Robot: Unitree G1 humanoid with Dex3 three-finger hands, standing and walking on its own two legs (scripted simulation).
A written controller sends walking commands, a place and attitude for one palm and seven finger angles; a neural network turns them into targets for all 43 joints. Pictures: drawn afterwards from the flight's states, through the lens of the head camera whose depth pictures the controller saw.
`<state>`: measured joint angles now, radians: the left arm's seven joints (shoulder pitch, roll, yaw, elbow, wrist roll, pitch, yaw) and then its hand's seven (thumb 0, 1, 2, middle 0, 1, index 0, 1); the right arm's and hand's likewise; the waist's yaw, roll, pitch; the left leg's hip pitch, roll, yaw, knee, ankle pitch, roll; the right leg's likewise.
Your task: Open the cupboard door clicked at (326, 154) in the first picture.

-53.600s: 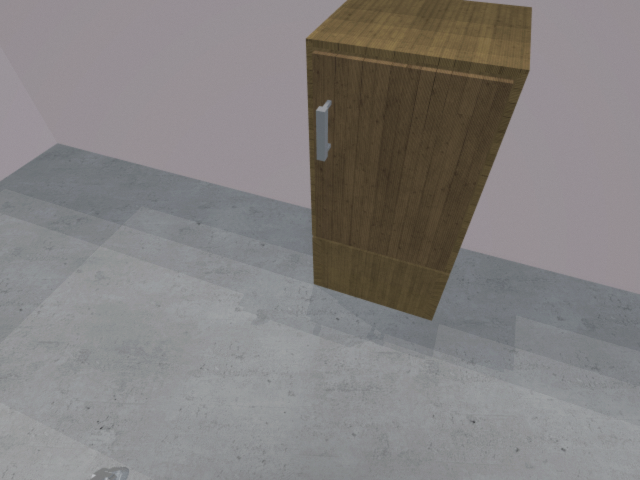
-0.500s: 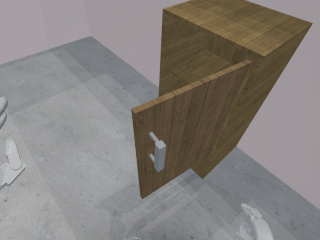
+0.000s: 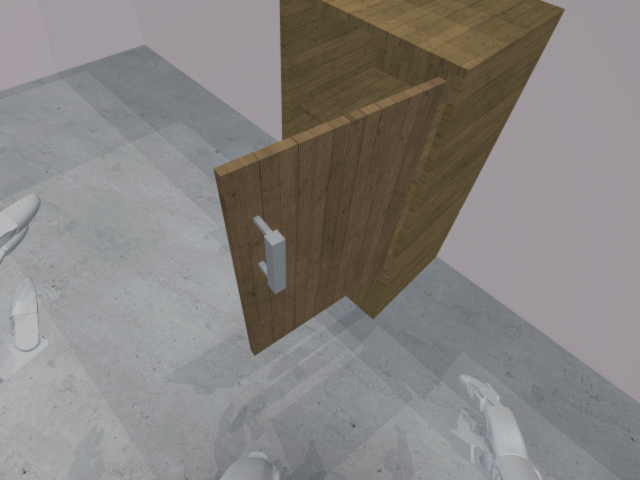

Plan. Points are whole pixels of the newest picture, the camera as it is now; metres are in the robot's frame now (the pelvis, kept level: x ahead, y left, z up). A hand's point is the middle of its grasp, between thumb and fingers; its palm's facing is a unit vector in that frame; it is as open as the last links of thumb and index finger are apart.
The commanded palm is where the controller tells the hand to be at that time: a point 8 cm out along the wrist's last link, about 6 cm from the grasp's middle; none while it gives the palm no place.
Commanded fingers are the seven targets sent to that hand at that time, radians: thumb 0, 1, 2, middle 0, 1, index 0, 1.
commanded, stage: stop stepping back and stand still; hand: left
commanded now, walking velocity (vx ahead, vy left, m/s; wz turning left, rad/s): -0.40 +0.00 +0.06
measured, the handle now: (268, 255) +0.44 +0.11 -0.04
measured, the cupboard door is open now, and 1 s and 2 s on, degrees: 82 82 82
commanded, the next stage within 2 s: let the arm hang, fingers relaxed in 0.78 s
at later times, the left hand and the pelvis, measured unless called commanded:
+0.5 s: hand out of the picture +0.06 +0.27 +0.16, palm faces +0.46 -0.77 -0.44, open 7.4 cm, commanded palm +0.02 +0.30 +0.18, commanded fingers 0.00 0.90 0.90 -0.20 -0.30 -0.20 -0.30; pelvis -0.12 +0.00 +0.00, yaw +1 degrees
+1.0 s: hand out of the picture +0.07 +0.26 +0.00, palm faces +0.26 -0.87 -0.42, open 7.4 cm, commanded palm none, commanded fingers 0.00 0.90 0.90 -0.20 -0.30 -0.20 -0.30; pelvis -0.12 +0.00 -0.01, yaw +4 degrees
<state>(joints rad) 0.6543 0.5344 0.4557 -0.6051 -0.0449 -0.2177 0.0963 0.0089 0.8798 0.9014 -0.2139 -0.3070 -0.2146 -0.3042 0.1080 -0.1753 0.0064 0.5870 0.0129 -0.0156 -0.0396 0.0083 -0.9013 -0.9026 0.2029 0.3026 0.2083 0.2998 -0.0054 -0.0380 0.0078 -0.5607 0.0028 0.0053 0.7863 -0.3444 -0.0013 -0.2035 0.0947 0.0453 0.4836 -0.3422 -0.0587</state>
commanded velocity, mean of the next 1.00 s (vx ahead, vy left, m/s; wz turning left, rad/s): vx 0.10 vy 0.00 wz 0.00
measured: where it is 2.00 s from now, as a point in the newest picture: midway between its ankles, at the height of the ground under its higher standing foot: outside the picture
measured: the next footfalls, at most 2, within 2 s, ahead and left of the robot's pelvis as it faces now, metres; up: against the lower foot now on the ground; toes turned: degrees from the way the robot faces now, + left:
left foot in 0.12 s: -0.07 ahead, +0.12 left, +0.00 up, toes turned +6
right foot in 0.82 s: -0.10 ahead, -0.09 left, +0.00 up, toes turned -1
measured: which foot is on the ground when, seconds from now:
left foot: up 0.00-0.10, down 0.12-1.00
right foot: down 0.00-0.62, up 0.64-0.80, down 0.82-1.00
